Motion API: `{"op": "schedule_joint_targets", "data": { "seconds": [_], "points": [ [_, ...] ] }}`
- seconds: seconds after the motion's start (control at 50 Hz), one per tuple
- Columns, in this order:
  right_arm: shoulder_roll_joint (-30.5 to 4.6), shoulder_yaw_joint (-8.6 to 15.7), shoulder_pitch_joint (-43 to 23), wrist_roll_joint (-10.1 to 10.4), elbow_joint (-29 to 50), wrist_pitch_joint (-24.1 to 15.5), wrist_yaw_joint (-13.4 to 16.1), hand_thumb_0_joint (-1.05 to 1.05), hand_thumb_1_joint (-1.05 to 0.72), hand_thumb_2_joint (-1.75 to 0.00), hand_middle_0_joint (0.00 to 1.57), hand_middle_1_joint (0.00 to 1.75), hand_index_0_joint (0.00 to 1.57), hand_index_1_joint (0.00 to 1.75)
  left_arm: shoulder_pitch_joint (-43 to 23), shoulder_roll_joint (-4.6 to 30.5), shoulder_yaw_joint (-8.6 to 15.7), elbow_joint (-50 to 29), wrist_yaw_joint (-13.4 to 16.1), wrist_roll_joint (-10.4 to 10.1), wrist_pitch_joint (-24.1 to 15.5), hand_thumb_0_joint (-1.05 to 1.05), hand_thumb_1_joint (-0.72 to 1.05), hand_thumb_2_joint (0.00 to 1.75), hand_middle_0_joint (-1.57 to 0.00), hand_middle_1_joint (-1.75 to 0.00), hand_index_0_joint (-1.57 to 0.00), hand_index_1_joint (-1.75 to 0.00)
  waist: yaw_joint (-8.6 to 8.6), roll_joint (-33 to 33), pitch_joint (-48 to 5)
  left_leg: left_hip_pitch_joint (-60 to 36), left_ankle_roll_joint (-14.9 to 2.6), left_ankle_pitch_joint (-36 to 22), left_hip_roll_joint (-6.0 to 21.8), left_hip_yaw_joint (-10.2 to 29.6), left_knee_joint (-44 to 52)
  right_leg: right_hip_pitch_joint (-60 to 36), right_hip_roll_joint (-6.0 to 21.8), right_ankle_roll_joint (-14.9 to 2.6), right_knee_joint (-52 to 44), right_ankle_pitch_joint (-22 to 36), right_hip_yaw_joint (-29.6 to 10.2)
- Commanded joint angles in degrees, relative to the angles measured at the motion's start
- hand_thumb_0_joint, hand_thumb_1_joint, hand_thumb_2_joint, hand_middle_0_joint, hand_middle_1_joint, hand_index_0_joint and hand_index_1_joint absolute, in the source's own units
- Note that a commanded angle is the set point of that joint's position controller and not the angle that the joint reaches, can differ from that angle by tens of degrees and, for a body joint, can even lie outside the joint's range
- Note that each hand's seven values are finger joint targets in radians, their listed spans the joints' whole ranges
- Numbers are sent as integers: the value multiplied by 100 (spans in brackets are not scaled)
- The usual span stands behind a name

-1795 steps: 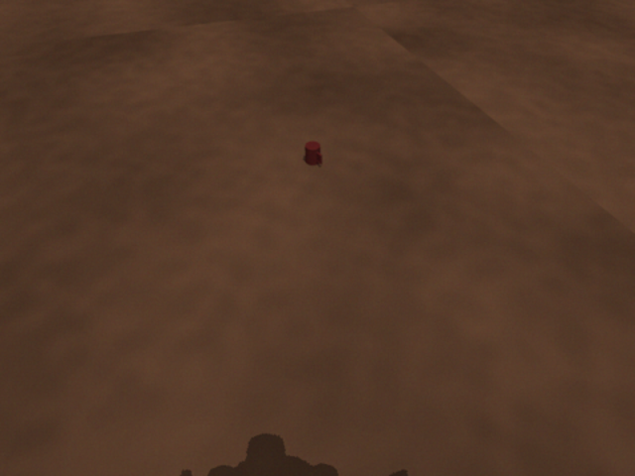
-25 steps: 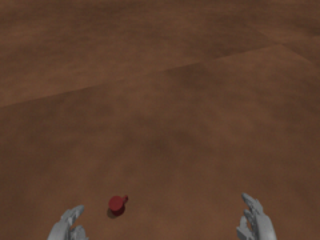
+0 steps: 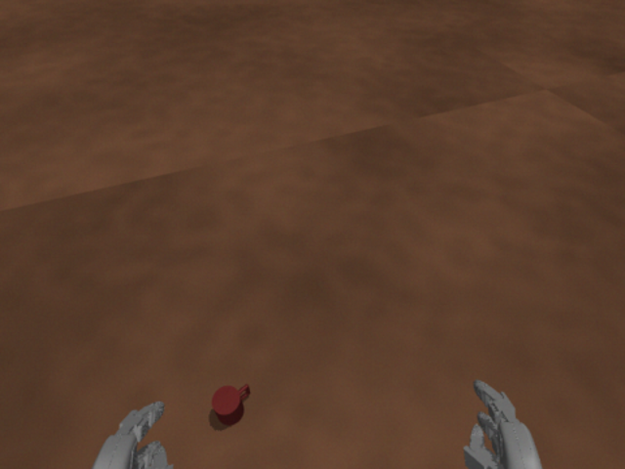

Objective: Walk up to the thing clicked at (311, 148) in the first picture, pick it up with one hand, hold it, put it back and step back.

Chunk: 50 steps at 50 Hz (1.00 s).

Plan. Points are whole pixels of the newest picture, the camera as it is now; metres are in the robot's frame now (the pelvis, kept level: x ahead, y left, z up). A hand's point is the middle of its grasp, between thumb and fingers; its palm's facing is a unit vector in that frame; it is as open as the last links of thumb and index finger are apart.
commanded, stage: home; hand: left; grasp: from above
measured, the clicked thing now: (233, 401) +0.45 +0.21 -0.67
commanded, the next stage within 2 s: stand in 0.36 s
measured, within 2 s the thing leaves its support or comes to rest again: neither
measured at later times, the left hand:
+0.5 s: hand out of the picture +0.16 +0.18 -0.06, palm faces +0.01 -0.97 -0.24, open 7.4 cm
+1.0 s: hand out of the picture +0.04 +0.24 -0.11, palm faces +0.04 -0.95 -0.30, open 7.4 cm
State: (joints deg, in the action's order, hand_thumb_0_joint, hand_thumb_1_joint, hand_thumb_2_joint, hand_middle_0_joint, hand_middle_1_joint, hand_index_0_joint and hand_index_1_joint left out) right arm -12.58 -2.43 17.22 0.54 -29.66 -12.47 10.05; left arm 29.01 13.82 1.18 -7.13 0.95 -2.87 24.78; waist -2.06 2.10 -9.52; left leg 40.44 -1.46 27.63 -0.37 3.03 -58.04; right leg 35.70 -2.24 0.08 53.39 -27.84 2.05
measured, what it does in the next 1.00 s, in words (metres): rises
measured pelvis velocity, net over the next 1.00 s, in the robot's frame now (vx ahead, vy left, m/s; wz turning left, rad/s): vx -0.02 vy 0.01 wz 0.00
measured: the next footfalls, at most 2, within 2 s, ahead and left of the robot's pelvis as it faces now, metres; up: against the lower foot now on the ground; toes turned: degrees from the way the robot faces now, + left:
none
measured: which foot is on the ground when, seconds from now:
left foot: down 0.00-1.00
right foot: down 0.00-1.00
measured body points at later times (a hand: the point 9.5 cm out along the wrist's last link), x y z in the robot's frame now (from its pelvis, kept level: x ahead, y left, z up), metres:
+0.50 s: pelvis -0.01 +0.00 +0.00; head +0.01 +0.01 +0.45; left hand +0.15 +0.23 -0.04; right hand +0.15 -0.24 -0.07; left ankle +0.01 +0.10 -0.68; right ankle -0.01 -0.13 -0.68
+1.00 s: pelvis -0.02 +0.01 +0.06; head -0.02 +0.02 +0.51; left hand +0.04 +0.29 -0.08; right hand +0.06 -0.26 -0.07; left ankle +0.01 +0.10 -0.68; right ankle -0.01 -0.13 -0.68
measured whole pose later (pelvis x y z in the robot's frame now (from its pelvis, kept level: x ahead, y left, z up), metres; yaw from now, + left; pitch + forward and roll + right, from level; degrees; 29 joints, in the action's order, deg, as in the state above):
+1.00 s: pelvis -0.02 +0.01 +0.06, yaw +0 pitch -4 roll +0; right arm -15.2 1.9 10.6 -2.5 -58.1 -0.4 1.3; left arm 13.0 15.8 2.1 56.1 1.6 2.0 0.9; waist 1.4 -0.6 2.8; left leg 11.6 -2.7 13.4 -2.8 0.4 -28.7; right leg 9.2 0.8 1.4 27.9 -15.1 -0.9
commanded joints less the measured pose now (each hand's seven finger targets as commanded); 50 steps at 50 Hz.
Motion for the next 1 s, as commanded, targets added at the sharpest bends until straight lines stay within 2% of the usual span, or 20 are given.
{"op": "schedule_joint_targets", "data": {
  "seconds": [0.0, 0.06, 0.08, 0.18, 0.24, 0.3, 0.32, 0.42, 0.44, 0.46, 0.48, 0.5, 0.54, 0.6, 0.68, 0.76, 0.82, 0.84, 0.88, 0.98],
  "points": [
    [-759, 336, -336, 12, 897, -352, 69, 0, -90, -90, 20, 30, 20, 30, -66, 538, 372, -1108, 65, -19, -267, 0, 90, 90, -20, -30, -20, -30, -16, 128, -417, -795, 48, -1317, 83, 173, 1028, -110, 6, -86, -757, 1188, 90],
    [-766, 349, -322, 0, 895, -350, 73, 0, -90, -90, 20, 30, 20, 30, -54, 569, 387, -1104, 78, -10, -277, 0, 90, 90, -20, -30, -20, -30, -21, 135, -478, -818, 50, -1443, 72, 128, 1002, -112, -1, -95, -735, 1273, 85],
    [-740, 325, -361, 7, 906, -344, 74, 0, -90, -90, 20, 30, 20, 30, -161, 490, 278, -1100, 72, 8, -283, 0, 90, 90, -20, -30, -20, -30, -40, 151, -347, -775, 40, -1270, 64, 113, 1003, -24, 2, -88, -780, 1147, 80],
    [-755, 331, -349, 10, 913, -350, 78, 0, -90, -90, 20, 30, 20, 30, -50, 588, 391, -1101, 72, -21, -282, 0, 90, 90, -20, -30, -20, -30, -21, 122, -362, -692, 22, -1098, 29, 74, 997, -54, 15, -75, -841, 1030, 61],
    [-744, 338, -374, 12, 921, -348, 78, 0, -90, -90, 20, 30, 20, 30, -167, 529, 312, -1182, 80, 17, -302, 0, 90, 90, -20, -30, -20, -30, -31, 187, -377, -763, 46, -1154, 70, 113, 1039, -29, 4, -93, -782, 1052, 77],
    [-754, 338, -313, 13, 905, -358, 77, 0, -90, -90, 20, 30, 20, 30, -67, 590, 406, -1168, 92, -2, -275, 0, 90, 90, -20, -30, -20, -30, -17, 199, -483, -801, 49, -1333, 72, 136, 1020, -115, 4, -101, -739, 1198, 77],
    [-741, 319, -362, 17, 902, -344, 71, 0, -90, -90, 20, 30, 20, 30, -171, 535, 313, -1149, 80, -2, -282, 0, 90, 90, -20, -30, -20, -30, -36, 233, -340, -763, 47, -1231, 78, 143, 1035, -26, 4, -92, -761, 1125, 78],
    [-732, 320, -398, 13, 946, -344, 74, 0, -90, -90, 20, 30, 20, 30, -131, 548, 368, -1073, 79, -13, -276, 0, 90, 90, -20, -30, -20, -30, -3, 131, -192, -616, 30, -841, 66, 142, 1095, 5, 11, -76, -841, 811, 77],
    [-1299, 570, -954, -702, -486, 238, -268, 0, -90, -90, 20, 30, 20, 30, -1652, 977, 371, 938, 262, 672, -1444, 0, 90, 90, -20, -30, -20, -30, 483, -253, 946, -748, -238, -1830, 298, 412, 1592, -1108, 511, -284, -1205, 1045, -589],
    [-1355, 687, -875, -688, -542, 447, -416, 0, -90, -90, 20, 30, 20, 30, -1287, 1101, 494, 1890, 243, 696, -1828, 0, 90, 90, -20, -30, -20, -30, 364, -484, 390, -1184, -275, -1968, 189, 193, 1482, -1235, 604, -449, -1360, 1141, -917],
    [-1327, 646, -772, -705, -553, 546, -506, 0, -90, -90, 20, 30, 20, 30, -1338, 1122, 475, 2148, 212, 710, -2013, 0, 90, 90, -20, -30, -20, -30, 273, -589, 280, -1527, -262, -2067, 191, 145, 1517, -1093, 648, -512, -1380, 1227, -1034],
    [-1350, 632, -610, -719, -577, 602, -572, 0, -90, -90, 20, 30, 20, 30, -1477, 1119, 434, 2294, 163, 705, -2115, 0, 90, 90, -20, -30, -20, -30, 164, -291, 388, -1522, -253, -1996, 237, 342, 1711, -1073, 530, -452, -1308, 1336, -961],
    [-1236, 613, -655, -457, -823, 640, -760, 0, -90, -90, 20, 30, 20, 30, -1518, 1099, 388, 2762, 132, 645, -2241, 0, 90, 90, -20, -30, -20, -30, 351, 70, 98, -1940, -295, -2111, 260, 446, 1983, -1569, 587, -322, -1210, 1586, -787],
    [-1190, 656, -868, -354, -1077, 708, -853, 0, -90, -90, 20, 30, 20, 30, -1572, 1031, 413, 3485, 137, 542, -2318, 0, 90, 90, -20, -30, -20, -30, 438, -141, 62, -2240, -257, -2266, 310, 489, 2167, -1706, 595, -252, -1484, 1702, -756],
    [-1145, 673, -944, -358, -1438, 863, -878, 0, -90, -90, 20, 30, 20, 30, -1875, 1111, 411, 4251, 156, 554, -2465, 0, 90, 90, -20, -30, -20, -30, 320, -436, 319, -2388, -210, -1850, 198, 355, 2382, -1905, 750, -241, -2062, 1646, -909],
    [-1201, 685, -850, -360, -1801, 941, -861, 0, -90, -90, 20, 30, 20, 30, -1993, 1111, 385, 4828, 165, 519, -2548, 0, 90, 90, -20, -30, -20, -30, 251, -292, 638, -2739, -180, -1990, 282, 476, 2823, -1961, 738, -203, -2432, 1705, -869],
    [-1267, 691, -1000, -338, -2039, 983, -848, 0, -90, -90, 20, 30, 20, 30, -1838, 1071, 354, 5298, 172, 485, -2545, 0, 90, 90, -20, -30, -20, -30, 346, -71, 901, -2728, -185, -1774, 390, 648, 3246, -2210, 683, -175, -2713, 1627, -778],
    [-1279, 687, -931, -328, -2113, 988, -831, 0, -90, -90, 20, 30, 20, 30, -1934, 1114, 367, 5396, 173, 463, -2551, 0, 90, 90, -20, -30, -20, -30, 286, -54, 933, -2778, -166, -1844, 416, 662, 3429, -2318, 681, -153, -2730, 1683, -770],
    [-1323, 691, -963, -309, -2279, 1000, -811, 0, -90, -90, 20, 30, 20, 30, -1843, 1096, 350, 5653, 169, 459, -2553, 0, 90, 90, -20, -30, -20, -30, 328, 5, 1009, -2961, -140, -1931, 473, 707, 3611, -2377, 661, -135, -2870, 1721, -722],
    [-1399, 704, -902, -256, -2586, 1038, -791, 0, -90, -90, 20, 30, 20, 30, -1839, 1182, 334, 6127, 158, 442, -2566, 0, 90, 90, -20, -30, -20, -30, 287, 4, 1067, -3157, -79, -1587, 493, 695, 4047, -2660, 694, -94, -3174, 1724, -707]
  ]
}}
